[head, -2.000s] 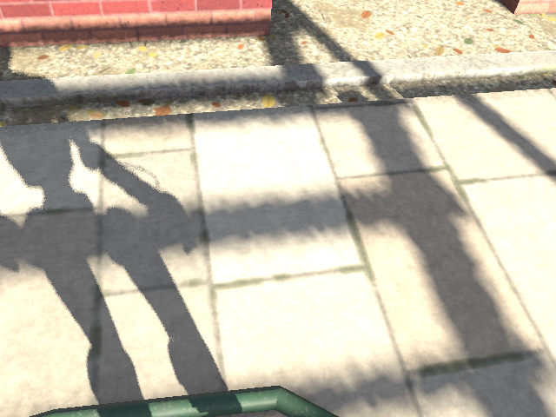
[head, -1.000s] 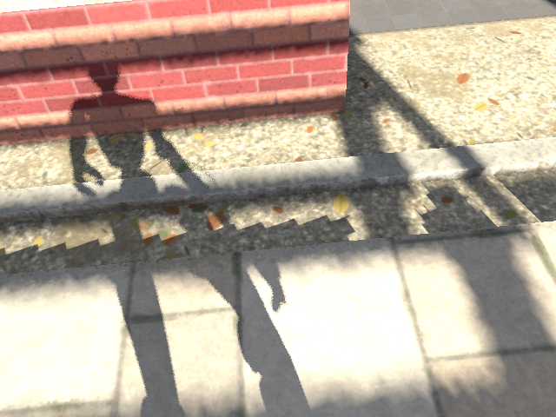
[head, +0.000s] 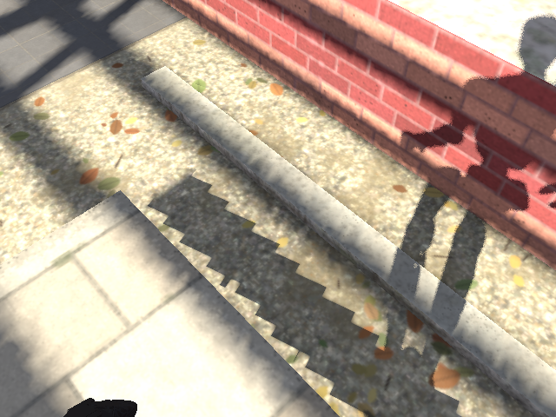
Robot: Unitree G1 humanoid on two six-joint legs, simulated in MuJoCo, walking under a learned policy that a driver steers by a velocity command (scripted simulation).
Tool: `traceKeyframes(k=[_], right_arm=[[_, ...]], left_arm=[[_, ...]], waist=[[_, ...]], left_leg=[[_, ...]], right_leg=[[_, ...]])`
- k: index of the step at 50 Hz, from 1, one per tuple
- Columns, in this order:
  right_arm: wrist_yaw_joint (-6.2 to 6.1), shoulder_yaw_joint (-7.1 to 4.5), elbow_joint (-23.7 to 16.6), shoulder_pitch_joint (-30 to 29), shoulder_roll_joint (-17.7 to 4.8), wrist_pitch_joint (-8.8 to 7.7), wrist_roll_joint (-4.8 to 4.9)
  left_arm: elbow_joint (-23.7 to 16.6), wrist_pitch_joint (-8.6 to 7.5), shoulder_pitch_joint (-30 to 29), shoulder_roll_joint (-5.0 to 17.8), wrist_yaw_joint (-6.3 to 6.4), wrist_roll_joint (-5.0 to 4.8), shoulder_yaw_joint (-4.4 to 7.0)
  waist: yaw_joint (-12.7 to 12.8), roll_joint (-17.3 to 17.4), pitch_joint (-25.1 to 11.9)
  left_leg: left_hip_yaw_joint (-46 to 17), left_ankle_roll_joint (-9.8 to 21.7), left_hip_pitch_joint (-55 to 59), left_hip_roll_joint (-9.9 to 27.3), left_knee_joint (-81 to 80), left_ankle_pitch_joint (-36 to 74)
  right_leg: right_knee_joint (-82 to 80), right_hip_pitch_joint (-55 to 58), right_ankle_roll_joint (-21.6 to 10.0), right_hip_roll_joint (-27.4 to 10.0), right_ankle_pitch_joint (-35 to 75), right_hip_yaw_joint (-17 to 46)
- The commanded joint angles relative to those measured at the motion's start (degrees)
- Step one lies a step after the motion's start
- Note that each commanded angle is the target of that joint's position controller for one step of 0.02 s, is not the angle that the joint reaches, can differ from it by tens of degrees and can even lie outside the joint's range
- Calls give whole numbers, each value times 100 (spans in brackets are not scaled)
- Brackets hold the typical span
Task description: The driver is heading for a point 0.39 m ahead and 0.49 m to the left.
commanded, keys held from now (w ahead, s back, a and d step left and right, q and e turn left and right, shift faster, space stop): q+shift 0.14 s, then shift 0.50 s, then q+shift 0.36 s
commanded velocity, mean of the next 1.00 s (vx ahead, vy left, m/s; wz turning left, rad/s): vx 0.02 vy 0.00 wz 0.55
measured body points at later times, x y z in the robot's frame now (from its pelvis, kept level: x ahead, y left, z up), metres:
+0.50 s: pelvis -0.02 +0.04 +0.02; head -0.02 +0.07 +0.47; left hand +0.00 +0.33 -0.11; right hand +0.19 -0.16 -0.07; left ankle -0.03 +0.12 -0.72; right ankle +0.03 -0.08 -0.67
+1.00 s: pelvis -0.04 +0.07 +0.00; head -0.03 +0.11 +0.45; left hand -0.03 +0.38 -0.11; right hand +0.19 -0.14 -0.09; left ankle -0.06 +0.13 -0.72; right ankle +0.00 -0.07 -0.68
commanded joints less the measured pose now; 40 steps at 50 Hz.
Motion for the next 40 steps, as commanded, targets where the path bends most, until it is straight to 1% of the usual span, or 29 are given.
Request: traceKeyframes(k=[1,3,5,7,9,10,11,12,13,14,15,16,17,18,19,20,21,23,26,28,29,30,31,32,33,34,36,38,40], right_arm=[[141,-40,-450,409,-370,170,111],[150,8,-558,317,-271,208,167],[186,74,-686,192,-186,242,162],[258,136,-835,-22,-128,256,169],[324,131,-838,-43,-220,205,185],[339,131,-750,122,-217,179,170],[343,116,-569,445,-193,142,157],[309,111,-440,601,-226,75,116],[251,121,-688,483,-631,57,126],[140,-63,-985,309,-1260,46,24],[47,-22,-814,84,-1031,28,-118],[8,56,-772,-353,-825,0,-106],[15,76,-787,-653,-703,-40,-76],[15,135,-790,-701,-484,-87,-5],[36,209,-742,-616,-253,-125,45],[51,240,-681,-486,-136,-160,73],[56,252,-609,-342,-76,-187,80],[57,260,-463,-105,-12,-215,68],[46,279,-288,71,37,-217,24],[26,285,-174,112,27,-202,18],[0,305,-131,39,58,-198,49],[-38,335,-103,-46,110,-207,104],[-57,403,-87,70,297,-251,110],[-33,434,-81,384,469,-295,131],[-11,384,14,173,264,-261,119],[23,318,-7,-34,81,-240,95],[108,199,-69,-158,-125,-213,101],[170,161,-120,-43,-38,-188,69],[195,129,-181,-27,66,-150,33]], left_arm=[[-381,-65,21,684,-75,84,250],[-321,-94,126,760,-132,120,327],[-353,-78,78,872,-149,161,402],[-394,-39,15,1063,-192,169,504],[-361,37,289,1253,-234,193,602],[-366,104,343,1265,-249,179,621],[-346,183,472,1232,-274,161,631],[-257,268,753,1049,-331,147,629],[-415,363,1119,327,-419,100,435],[-718,437,222,859,-272,43,533],[-779,432,-13,856,-238,-113,544],[-635,390,244,775,-241,-112,514],[-390,357,557,848,-246,-36,541],[-125,355,871,967,-276,0,596],[-12,359,986,1027,-322,-8,627],[20,366,983,955,-370,-38,613],[23,374,931,830,-407,-73,570],[1,393,774,589,-441,-103,464],[-11,401,664,482,-403,-103,389],[50,371,806,462,-337,-154,367],[124,342,975,390,-307,-161,340],[215,283,1196,308,-276,-131,298],[231,197,1242,426,-241,-46,284],[149,121,970,909,-231,17,354],[127,101,700,873,-277,-43,380],[96,97,643,854,-296,-39,386],[99,164,783,1068,-241,-51,491],[87,235,816,1024,-176,-55,518],[-8,251,646,928,-132,-27,508]], waist=[[-28,-859,-1166],[-67,-928,-1203],[-106,-1092,-1180],[-74,-1292,-1121],[110,-1436,-1201],[76,-1274,-1202],[-11,-952,-1123],[-34,111,-758],[282,1962,-664],[-241,1437,-375],[-22,1196,-86],[315,1275,-20],[503,1177,-148],[521,1048,-346],[515,795,-580],[482,569,-736],[423,454,-814],[282,493,-824],[117,692,-748],[143,661,-775],[276,548,-796],[436,384,-842],[371,73,-990],[28,-812,-974],[139,-998,-772],[223,-1049,-670],[371,-1140,-553],[394,-1123,-574],[403,-995,-525]], left_leg=[[214,-190,-254,444,219,552],[319,-158,-55,535,-211,657],[379,-64,165,762,-953,623],[524,108,668,978,-2083,413],[763,292,1200,874,-3034,16],[947,399,1555,779,-3648,260],[1030,516,2123,628,-4309,551],[259,616,2365,811,-5230,683],[-2355,970,2115,2665,-5919,489],[-2885,1618,676,3133,-6602,1553],[-2304,1561,232,2697,-6585,1333],[-1662,1379,73,2252,-6557,1131],[-1167,1258,213,1835,-6429,1319],[-875,1298,427,1666,-6273,1925],[-832,1333,747,1686,-6147,2511],[-848,1354,1077,1754,-6058,2878],[-892,1368,1397,1810,-6007,3030],[-960,1363,1814,1871,-5960,2900],[-1076,1455,1785,1946,-5836,3054],[-1217,1466,1701,1979,-5715,3483],[-1205,1384,1618,1905,-5605,3568],[-1164,1197,1343,1809,-5512,3405],[-1114,909,986,1641,-5428,2820],[-587,697,682,1093,-5232,2098],[-272,620,1013,729,-5242,1488],[-226,606,1079,679,-5057,1549],[-86,612,719,550,-4499,1755],[83,602,512,552,-3929,1308],[323,626,323,640,-3078,306]], right_leg=[[-1220,950,-1145,-1400,1821,973],[-1291,748,-1076,-1423,1522,572],[-1413,576,-964,-1552,659,335],[-1449,340,-764,-1608,-280,18],[-1340,305,-647,-1622,-1085,-50],[-1187,179,-536,-1646,-1446,-95],[-805,-254,-272,-1566,-1870,-256],[282,-920,133,-1236,-2418,-697],[2421,-2028,603,-627,-3616,-1091],[2814,-1960,653,-308,-3081,-217],[3148,-1470,528,-380,-2432,126],[3166,-1222,447,-377,-1863,118],[3247,-999,424,-336,-1419,2],[3420,-826,408,-275,-1212,-161],[3451,-713,390,-243,-1257,-139],[3342,-697,373,-235,-1340,-103],[3091,-720,351,-248,-1406,-62],[2267,-610,267,-268,-1504,-5],[1223,26,82,-115,-1919,-59],[564,531,-21,15,-1962,-94],[-86,913,-72,49,-1598,-110],[-967,1567,-133,-42,-713,-19],[-1292,2213,-194,-484,-183,488],[-1109,2330,-409,-1206,810,1215],[-1080,1672,-652,-1379,993,1179],[-1078,1562,-645,-1295,688,1027],[-1019,1657,-656,-1263,259,825],[-959,1615,-856,-1575,288,818],[-945,1375,-1179,-2070,490,946]])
